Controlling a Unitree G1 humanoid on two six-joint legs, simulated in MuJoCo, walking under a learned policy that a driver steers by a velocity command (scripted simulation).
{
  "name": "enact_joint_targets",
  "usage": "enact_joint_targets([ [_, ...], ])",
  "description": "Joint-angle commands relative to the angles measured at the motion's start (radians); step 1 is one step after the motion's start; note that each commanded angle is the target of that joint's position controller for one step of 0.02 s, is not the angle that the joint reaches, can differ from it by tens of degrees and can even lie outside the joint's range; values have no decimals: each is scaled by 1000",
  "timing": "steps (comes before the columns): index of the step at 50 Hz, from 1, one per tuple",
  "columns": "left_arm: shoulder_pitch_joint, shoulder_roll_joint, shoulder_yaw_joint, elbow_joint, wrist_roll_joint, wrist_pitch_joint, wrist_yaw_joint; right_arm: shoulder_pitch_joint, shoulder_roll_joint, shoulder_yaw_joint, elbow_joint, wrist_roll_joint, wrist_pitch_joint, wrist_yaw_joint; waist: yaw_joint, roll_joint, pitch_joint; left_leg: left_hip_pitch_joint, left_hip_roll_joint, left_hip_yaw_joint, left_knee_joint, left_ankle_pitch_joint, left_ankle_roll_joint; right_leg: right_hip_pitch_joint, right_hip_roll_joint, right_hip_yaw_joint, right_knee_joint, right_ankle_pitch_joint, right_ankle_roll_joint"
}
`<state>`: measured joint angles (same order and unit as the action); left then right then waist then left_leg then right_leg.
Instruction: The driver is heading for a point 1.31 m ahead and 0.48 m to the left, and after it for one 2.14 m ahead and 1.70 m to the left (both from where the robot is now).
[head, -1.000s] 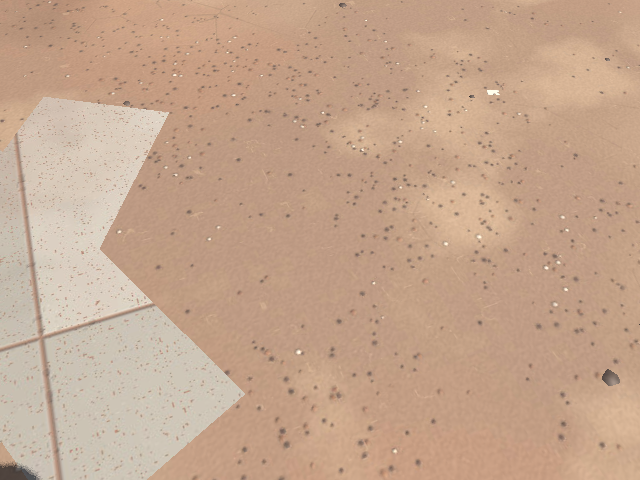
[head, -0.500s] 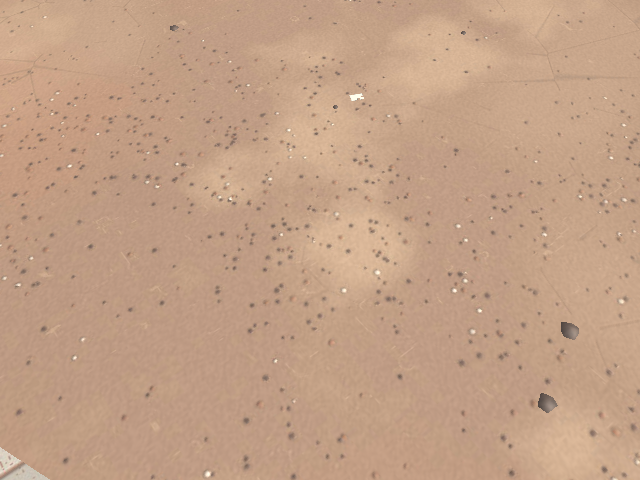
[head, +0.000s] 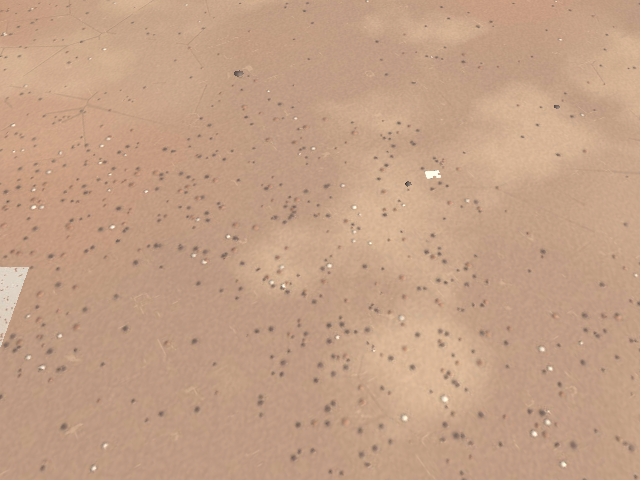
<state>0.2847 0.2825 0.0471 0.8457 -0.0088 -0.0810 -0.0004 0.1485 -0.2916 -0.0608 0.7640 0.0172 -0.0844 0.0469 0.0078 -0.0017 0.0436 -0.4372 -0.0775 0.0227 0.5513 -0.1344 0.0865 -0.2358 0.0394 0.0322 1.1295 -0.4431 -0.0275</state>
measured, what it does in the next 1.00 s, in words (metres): walks ahead, turning left: right foot, then left foot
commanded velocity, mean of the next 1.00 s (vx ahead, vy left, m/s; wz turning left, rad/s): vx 0.50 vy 0.00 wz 0.56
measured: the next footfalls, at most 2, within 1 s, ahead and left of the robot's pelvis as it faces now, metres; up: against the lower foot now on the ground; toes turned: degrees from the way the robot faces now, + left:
right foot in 0.38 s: +0.41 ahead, -0.11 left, +0.00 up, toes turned +18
left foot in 0.92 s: +0.57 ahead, +0.24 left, +0.00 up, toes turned +35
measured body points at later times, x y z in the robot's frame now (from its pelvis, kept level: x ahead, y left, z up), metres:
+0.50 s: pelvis +0.29 -0.03 +0.01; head +0.31 -0.03 +0.46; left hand +0.39 +0.27 -0.07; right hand +0.43 -0.29 -0.11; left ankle +0.14 +0.06 -0.64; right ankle +0.37 -0.12 -0.72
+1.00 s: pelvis +0.51 +0.12 +0.00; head +0.54 +0.15 +0.45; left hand +0.40 +0.40 -0.12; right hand +0.82 +0.01 -0.08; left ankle +0.53 +0.22 -0.72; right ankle +0.46 -0.10 -0.63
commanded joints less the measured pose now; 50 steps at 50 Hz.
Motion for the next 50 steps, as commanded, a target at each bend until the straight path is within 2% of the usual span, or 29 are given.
enact_joint_targets([
  [1, -112, 137, 25, -134, 5, -65, -6, 123, -128, -35, -46, -9, 0, -14, -63, -29, -101, 465, 303, -514, -286, -2, 216, -487, -97, 74, 81, 85, -1],
  [2, -95, 138, 30, -140, 16, -58, -3, 100, -123, -30, -59, -20, -1, -18, -27, 6, -96, 384, 285, -482, -302, 98, 225, -420, -114, 80, 39, 100, 10],
  [5, -66, 107, 27, -144, 25, -30, 4, 88, -129, -33, -73, -8, 3, -31, 6, 38, -71, 261, 242, -383, -336, 203, 221, -372, -127, 49, -119, 119, 58],
  [7, -130, 84, 18, -169, 28, -21, 9, 111, -162, -44, -73, -3, 7, -44, -11, 43, -51, 202, 212, -329, -347, 219, 202, -362, -113, 28, -259, 238, 87],
  [10, -235, 58, 8, -197, 22, -26, 4, 147, -168, -49, -67, 5, 20, -57, -55, 67, -47, 145, 152, -275, -330, 143, 145, -268, -66, 19, -485, 467, 101],
  [12, -290, 63, 9, -215, 11, -32, -2, 188, -166, -50, -56, 8, 29, -61, -79, 80, -49, 153, 156, -303, -309, 93, 127, -227, -39, 21, -559, 534, 101],
  [15, -314, 98, 22, -231, 2, -43, -11, 216, -153, -49, -50, 12, 41, -65, -76, 95, -53, 248, 188, -393, -232, 33, 109, -213, -31, 57, -640, 476, 82],
  [17, -276, 123, 34, -225, -2, -53, -14, 202, -154, -51, -58, 7, 46, -67, -43, 124, -57, 286, 206, -449, -169, 42, 93, -162, -33, 59, -666, 395, 52],
  [18, -208, 137, 44, -207, 0, -58, -12, 187, -138, -47, -65, 5, 48, -66, -3, 129, -79, 277, 186, -447, -114, 62, 74, -69, -36, 46, -706, 393, 26],
  [19, -106, 169, 58, -192, 13, -63, -5, 180, -98, -32, -77, 0, 44, -62, 48, 107, -161, 229, 139, -403, 30, 73, 43, 112, -101, 86, -700, 378, -18],
  [20, 45, 227, 73, -179, 22, -60, 4, 203, -35, -10, -96, -20, 40, -61, 94, -34, -301, 94, 57, -294, 318, -144, 2, 366, -283, 272, -690, 325, -79],
  [21, 99, 288, 88, -138, 25, -43, -5, 333, -15, 0, -130, 17, 31, -59, 22, -382, -368, -246, -26, -193, 593, -492, -42, 586, -470, 741, -791, 77, -230],
  [22, 56, 181, 66, -164, 7, -40, -9, 309, -125, -20, -95, 25, 33, -63, 48, -222, -268, -344, 60, -218, 706, -432, -58, 515, -451, 734, -827, -99, -204],
  [23, 20, 130, 52, -171, 6, -34, -5, 203, -166, -33, -108, 15, 39, -62, 73, -126, -154, -362, 88, -192, 727, -336, -64, 403, -404, 561, -833, -47, -161],
  [24, -23, 117, 43, -175, 15, -29, -5, 161, -150, -33, -115, 6, 44, -62, 55, -61, -98, -327, 119, -168, 709, -265, -73, 294, -360, 439, -852, 90, -142],
  [25, -50, 98, 37, -166, 18, -25, -4, 133, -137, -36, -127, -1, 44, -58, 41, -63, -54, -314, 144, -165, 667, -220, -77, 222, -326, 356, -873, 189, -141],
  [27, -62, 86, 34, -153, 21, -30, -2, 143, -99, -33, -135, 12, 52, -46, 15, -112, -40, -257, 178, -143, 627, -180, -81, 146, -287, 234, -920, 281, -135],
  [32, -48, 135, 53, -113, 16, -35, 0, 71, -58, -21, -177, 5, 61, -38, 16, -69, -23, -319, 200, -123, 474, -44, -108, 159, -302, 67, -972, 469, -170],
  [36, -34, 160, 56, -89, 11, -22, 5, -34, -38, -10, -200, 5, 48, -15, 53, -56, 0, -265, 184, -63, 250, 142, -95, 179, -274, -77, -971, 534, -136],
  [40, 18, 192, 65, -56, -7, -3, 7, -133, -36, -6, -245, 9, 46, 8, 78, -56, 33, -244, 160, -6, 120, 117, -57, 269, -307, -139, -942, 598, -112],
  [42, 14, 216, 73, -51, -16, 10, 10, -126, -60, -18, -258, 6, 49, 15, 50, -75, 16, -182, 120, 35, 86, 25, -20, 314, -317, -176, -863, 827, -92],
  [43, 12, 234, 79, -52, -20, 16, 14, -91, -81, -29, -256, 2, 54, 14, 21, -96, -18, -112, 84, 65, 84, -29, 2, 329, -317, -195, -783, 1005, -81],
  [44, 6, 246, 83, -54, -23, 23, 19, 1, -114, -48, -237, 1, 58, 12, -37, -101, -73, 12, 43, 88, 65, -56, 30, 321, -307, -216, -643, 1138, -68],
  [45, -4, 232, 76, -59, -25, 27, 23, 167, -164, -79, -194, 4, 62, 0, -128, -75, -158, 256, 7, 84, 1, 15, 70, 225, -274, -243, -433, 1114, -38],
  [46, 25, 170, 52, -78, 8, 20, 23, 310, -246, -107, -163, 9, 74, -23, -172, 65, -250, 566, 151, -151, -8, 32, 132, -43, -226, -244, -116, 698, 5],
  [47, 112, 46, 8, -140, 33, -10, 5, 250, -339, -108, -185, 10, 59, -22, -36, 285, -366, 847, 391, -748, -131, -162, 332, -458, -15, -99, 203, -164, 54],
  [48, -20, 150, 27, -148, -6, -42, -9, 286, -238, -84, -198, 7, 46, -16, -135, 147, -413, 850, 403, -823, -242, -273, 314, -563, -43, 69, 272, -131, 38],
  [49, -86, 175, 33, -168, -37, -57, -15, 248, -189, -66, -181, -2, 34, -15, -127, 113, -257, 729, 380, -666, -257, -195, 265, -613, -86, 52, 231, -27, 18],
  [50, -87, 158, 26, -158, -23, -62, -9, 186, -160, -56, -182, -1, 28, -16, -79, 26, -180, 575, 338, -547, -256, -85, 230, -559, -132, 45, 144, 59, 15],
])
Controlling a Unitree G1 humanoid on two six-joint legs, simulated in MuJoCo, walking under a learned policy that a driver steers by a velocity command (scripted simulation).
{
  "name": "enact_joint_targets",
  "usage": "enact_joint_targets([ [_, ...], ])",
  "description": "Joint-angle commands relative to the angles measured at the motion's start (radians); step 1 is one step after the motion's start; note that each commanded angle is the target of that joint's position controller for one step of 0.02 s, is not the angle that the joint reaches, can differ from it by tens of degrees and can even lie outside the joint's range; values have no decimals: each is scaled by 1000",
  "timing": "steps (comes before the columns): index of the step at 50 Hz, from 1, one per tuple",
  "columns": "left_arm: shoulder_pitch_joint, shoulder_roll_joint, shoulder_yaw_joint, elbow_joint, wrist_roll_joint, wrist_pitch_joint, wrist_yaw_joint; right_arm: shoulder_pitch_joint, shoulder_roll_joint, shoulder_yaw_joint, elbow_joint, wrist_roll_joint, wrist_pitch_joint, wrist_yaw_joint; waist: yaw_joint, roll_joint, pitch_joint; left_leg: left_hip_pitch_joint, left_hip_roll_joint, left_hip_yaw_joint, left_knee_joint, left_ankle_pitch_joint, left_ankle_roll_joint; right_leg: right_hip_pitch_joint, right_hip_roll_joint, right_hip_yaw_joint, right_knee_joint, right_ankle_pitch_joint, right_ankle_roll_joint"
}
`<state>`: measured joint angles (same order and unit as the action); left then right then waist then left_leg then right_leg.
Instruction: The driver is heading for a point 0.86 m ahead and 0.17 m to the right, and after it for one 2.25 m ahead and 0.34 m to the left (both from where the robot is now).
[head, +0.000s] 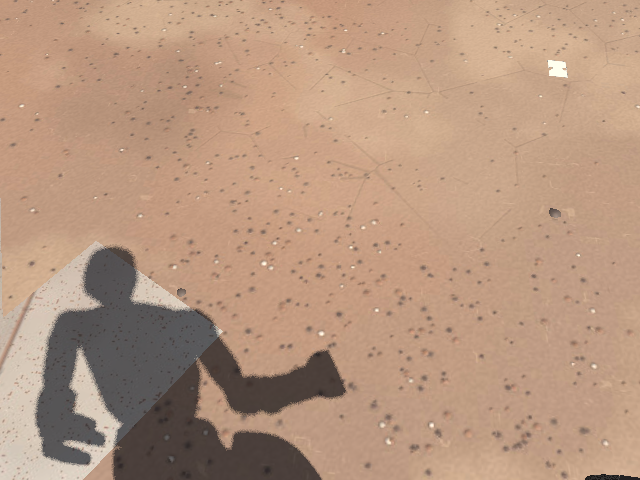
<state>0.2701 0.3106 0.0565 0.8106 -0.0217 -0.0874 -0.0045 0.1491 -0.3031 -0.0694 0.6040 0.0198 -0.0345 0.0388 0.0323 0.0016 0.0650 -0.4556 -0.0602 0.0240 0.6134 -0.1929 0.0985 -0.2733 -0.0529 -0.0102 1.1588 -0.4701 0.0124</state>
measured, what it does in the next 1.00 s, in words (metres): walks ahead: right foot, then left foot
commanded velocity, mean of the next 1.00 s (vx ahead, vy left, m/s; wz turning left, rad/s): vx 0.50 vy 0.00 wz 0.09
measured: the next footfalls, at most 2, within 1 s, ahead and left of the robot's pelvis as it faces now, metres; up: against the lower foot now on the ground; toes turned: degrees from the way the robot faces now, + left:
right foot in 0.42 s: +0.44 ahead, -0.14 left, +0.00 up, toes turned +4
left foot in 0.96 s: +0.70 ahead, +0.13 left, +0.00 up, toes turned +4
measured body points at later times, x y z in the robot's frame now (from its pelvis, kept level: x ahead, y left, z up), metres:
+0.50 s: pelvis +0.30 -0.05 +0.00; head +0.33 -0.05 +0.45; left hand +0.47 +0.22 -0.08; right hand +0.35 -0.33 -0.12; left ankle +0.11 +0.07 -0.66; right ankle +0.40 -0.14 -0.72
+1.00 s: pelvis +0.57 +0.02 +0.00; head +0.60 +0.03 +0.45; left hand +0.55 +0.30 -0.13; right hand +0.80 -0.21 -0.07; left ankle +0.66 +0.13 -0.72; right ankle +0.41 -0.13 -0.69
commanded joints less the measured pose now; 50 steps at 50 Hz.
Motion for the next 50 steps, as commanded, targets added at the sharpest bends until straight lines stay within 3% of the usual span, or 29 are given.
enact_joint_targets([
  [1, -66, 131, 21, -109, 15, -51, 1, 122, -116, -35, -29, -9, -23, -10, -65, 16, -149, 463, 285, -449, -327, 105, 195, -452, -69, 81, 36, 131, -14],
  [2, -38, 133, 25, -100, 19, -38, -1, 89, -95, -25, -38, -23, -25, -13, -32, 42, -136, 377, 263, -397, -350, 192, 188, -382, -89, 86, 6, 163, -8],
  [5, -19, 92, 17, -87, 29, -7, 1, 91, -107, -25, -9, -21, -40, -21, -10, 45, -114, 267, 240, -296, -402, 329, 197, -332, -88, 58, -88, 225, 31],
  [8, -117, 62, 5, -114, 32, -2, 1, 126, -123, -27, 27, -17, -43, -36, -41, 47, -70, 258, 207, -214, -425, 342, 167, -370, -81, 50, -273, 409, 51],
  [11, -216, 39, -5, -132, 23, -11, -11, 165, -131, -26, 58, -12, -40, -41, -86, 55, -45, 261, 182, -166, -430, 247, 126, -321, -44, 33, -481, 594, 42],
  [15, -312, 50, -5, -165, 11, -21, -31, 233, -143, -30, 109, -4, -35, -41, -123, 61, -3, 369, 240, -208, -402, 194, 122, -346, -19, 39, -603, 600, 9],
  [18, -305, 67, 2, -176, 14, -27, -45, 251, -151, -35, 135, -3, -21, -47, -103, 78, -7, 483, 289, -239, -336, 293, 99, -350, -4, 40, -655, 480, -34],
  [20, -210, 94, 16, -155, 17, -30, -42, 228, -162, -38, 137, -3, -12, -51, -44, 98, -62, 503, 270, -220, -224, 541, 72, -201, 41, -4, -680, 410, -71],
  [21, -79, 131, 36, -119, 20, -31, -35, 218, -146, -30, 134, -8, -8, -52, 22, 82, -155, 465, 216, -178, -65, 647, 46, -3, 50, -19, -685, 449, -104],
  [22, 93, 191, 50, -93, 32, -30, -28, 223, -104, -10, 113, -26, -7, -54, 86, 2, -310, 290, 155, -136, 214, 439, 9, 298, -105, 148, -637, 509, -171],
  [23, 172, 258, 71, -61, 29, -22, -32, 375, -4, 18, 109, -13, -26, -46, 29, -286, -447, -114, -23, -91, 586, -219, -72, 660, -326, 618, -719, 285, -340],
  [24, 186, 160, 45, -59, 4, -19, -34, 317, -82, 8, 120, -2, -39, -42, 76, -223, -430, -247, -2, -198, 690, -381, -69, 666, -324, 755, -832, 79, -322],
  [25, 113, 124, 32, -69, 6, -16, -28, 204, -135, -8, 89, 17, -47, -38, 79, -148, -268, -315, 53, -177, 711, -305, -62, 539, -297, 612, -856, 55, -276],
  [26, 44, 111, 25, -82, 18, -10, -24, 134, -130, -4, 71, 12, -52, -40, 55, -62, -179, -295, 103, -135, 667, -220, -60, 395, -258, 501, -876, 134, -251],
  [27, 1, 94, 19, -84, 26, -8, -24, 102, -121, -7, 63, -4, -53, -40, 28, -43, -109, -272, 132, -120, 602, -168, -65, 274, -228, 429, -904, 237, -252],
  [28, -20, 75, 11, -87, 36, -13, -23, 121, -110, -10, 68, -9, -49, -40, -5, -66, -99, -210, 160, -124, 559, -130, -67, 203, -199, 376, -927, 319, -245],
  [29, -30, 69, 9, -85, 34, -15, -25, 147, -93, -8, 78, -8, -42, -39, -24, -83, -98, -171, 167, -118, 529, -117, -74, 166, -180, 337, -950, 364, -247],
  [32, -20, 98, 17, -65, 20, -24, -21, 133, -54, 2, 75, -15, -26, -43, -38, -78, -71, -180, 184, -92, 417, -72, -103, 109, -173, 244, -1003, 473, -269],
  [37, 25, 128, 26, -33, 11, -9, -6, -29, -22, 17, 43, -15, -39, -34, 12, -60, -35, -168, 169, -59, 105, 209, -119, 117, -121, 109, -1030, 515, -225],
  [40, 87, 143, 29, -2, 3, 1, -4, -121, -20, 20, 21, -7, -48, -21, 51, -60, -19, -137, 142, -39, -10, 278, -116, 160, -136, 97, -1015, 493, -215],
  [43, 120, 149, 33, 24, -3, 18, -1, -179, -35, 15, -6, -3, -56, -6, 55, -66, 1, -148, 129, -52, -78, 217, -90, 247, -181, 128, -966, 515, -202],
  [45, 114, 162, 39, 32, -6, 30, 6, -148, -59, 5, -4, -5, -64, -1, 19, -78, -13, -86, 112, -53, -116, 146, -69, 282, -199, 159, -907, 577, -185],
  [46, 91, 171, 41, 29, -7, 35, 8, -82, -79, -5, 13, -8, -68, -3, -27, -84, -47, 18, 90, -34, -145, 129, -54, 274, -184, 153, -836, 680, -170],
  [47, 83, 152, 33, 25, -2, 37, 9, 52, -121, -28, 54, -13, -70, -11, -93, -67, -134, 221, 79, -20, -161, 139, -28, 228, -133, 121, -686, 763, -144],
  [48, 75, 93, 9, -1, 18, 34, 9, 228, -189, -51, 84, -29, -69, -22, -165, 6, -287, 517, 225, -156, -112, 164, 30, 56, -70, 78, -411, 589, -104],
  [49, 211, -20, -24, -17, 15, 15, 5, 291, -267, -69, 103, -33, -56, -25, -116, 267, -427, 865, 471, -579, -179, -21, 172, -339, 90, 15, -51, 34, -31],
  [50, 174, 66, -4, 0, -7, 4, 3, 307, -174, -46, 100, -26, -53, -26, -154, 228, -432, 830, 474, -706, -274, -177, 168, -442, 66, 138, 89, -109, -31],
])
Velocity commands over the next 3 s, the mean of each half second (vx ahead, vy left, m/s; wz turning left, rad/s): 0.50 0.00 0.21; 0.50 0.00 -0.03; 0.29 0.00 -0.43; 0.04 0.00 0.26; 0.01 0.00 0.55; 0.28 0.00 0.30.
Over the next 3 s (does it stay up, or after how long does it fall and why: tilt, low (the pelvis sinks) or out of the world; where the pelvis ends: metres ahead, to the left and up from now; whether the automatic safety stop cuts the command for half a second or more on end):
stays up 0.91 0.10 0.03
